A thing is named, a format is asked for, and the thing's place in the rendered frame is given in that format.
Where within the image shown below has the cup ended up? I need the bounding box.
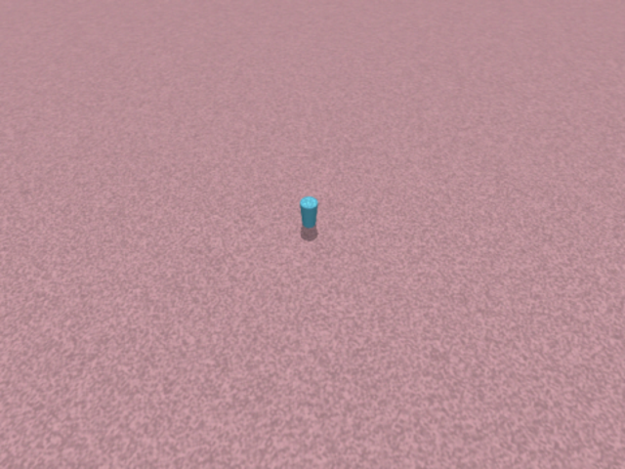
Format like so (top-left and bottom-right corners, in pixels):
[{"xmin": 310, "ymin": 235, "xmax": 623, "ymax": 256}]
[{"xmin": 300, "ymin": 196, "xmax": 318, "ymax": 228}]

